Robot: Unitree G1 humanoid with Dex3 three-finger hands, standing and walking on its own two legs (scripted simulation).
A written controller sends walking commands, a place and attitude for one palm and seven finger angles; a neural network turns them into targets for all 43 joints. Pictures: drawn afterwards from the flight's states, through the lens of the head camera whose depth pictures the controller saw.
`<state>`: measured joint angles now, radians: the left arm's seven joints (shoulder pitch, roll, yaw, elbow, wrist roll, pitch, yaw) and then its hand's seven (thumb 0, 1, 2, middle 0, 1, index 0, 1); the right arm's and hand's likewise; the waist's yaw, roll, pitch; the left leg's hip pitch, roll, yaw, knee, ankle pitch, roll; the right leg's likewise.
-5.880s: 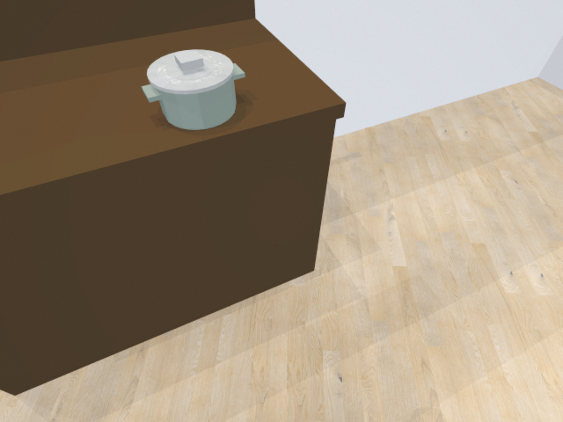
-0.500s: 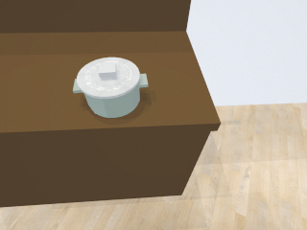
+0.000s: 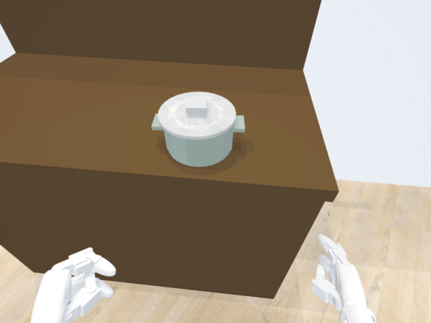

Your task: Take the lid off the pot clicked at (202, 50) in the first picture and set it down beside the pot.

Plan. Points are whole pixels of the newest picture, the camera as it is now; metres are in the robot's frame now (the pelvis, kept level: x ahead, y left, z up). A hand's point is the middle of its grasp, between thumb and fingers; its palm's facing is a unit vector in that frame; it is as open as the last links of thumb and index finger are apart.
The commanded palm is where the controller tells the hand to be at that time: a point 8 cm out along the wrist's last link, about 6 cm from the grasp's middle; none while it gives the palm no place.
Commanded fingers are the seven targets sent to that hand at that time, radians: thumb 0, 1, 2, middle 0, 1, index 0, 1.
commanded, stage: lift the closed hand beside the body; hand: left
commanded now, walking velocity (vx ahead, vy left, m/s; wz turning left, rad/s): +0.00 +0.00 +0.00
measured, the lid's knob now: (196, 105) +0.52 +0.12 +0.15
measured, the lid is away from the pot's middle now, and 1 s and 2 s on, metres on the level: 0.00 0.00 0.00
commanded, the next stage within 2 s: raise the hand higher, near the body in 0.08 s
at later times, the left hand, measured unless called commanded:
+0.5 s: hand (76, 252) +0.17 +0.23 +0.12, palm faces +0.31 -0.84 -0.44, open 3.1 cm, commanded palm +0.11 +0.27 +0.15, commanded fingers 0.00 0.90 0.90 -1.30 -1.50 -1.30 -1.50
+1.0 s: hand (64, 215) +0.19 +0.23 +0.19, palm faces +0.39 -0.82 -0.41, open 3.1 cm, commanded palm +0.13 +0.27 +0.21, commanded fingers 0.00 0.90 0.90 -1.30 -1.50 -1.30 -1.50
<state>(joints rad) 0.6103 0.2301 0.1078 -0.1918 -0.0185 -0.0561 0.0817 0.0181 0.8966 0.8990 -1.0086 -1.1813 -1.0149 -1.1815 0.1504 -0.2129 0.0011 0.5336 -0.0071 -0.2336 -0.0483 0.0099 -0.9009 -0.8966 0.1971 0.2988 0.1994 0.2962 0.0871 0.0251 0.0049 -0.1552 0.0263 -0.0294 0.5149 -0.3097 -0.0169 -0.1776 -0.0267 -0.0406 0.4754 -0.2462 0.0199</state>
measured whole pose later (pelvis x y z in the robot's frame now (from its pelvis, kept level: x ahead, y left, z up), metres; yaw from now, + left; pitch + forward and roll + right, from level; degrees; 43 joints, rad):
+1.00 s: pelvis +0.01 +0.00 +0.00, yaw -2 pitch -5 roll -1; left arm 0.51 0.33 0.31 -0.54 -0.04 -0.14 0.08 0.02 0.89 0.90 -1.30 -1.50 -1.31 -1.50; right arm 0.20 -0.19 0.03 0.65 -0.02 -0.22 -0.05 0.02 -0.90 -0.90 0.20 0.30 0.20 0.30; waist 0.10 0.07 0.04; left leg -0.05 0.04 0.01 0.44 -0.29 -0.02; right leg -0.09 -0.01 -0.01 0.40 -0.22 0.02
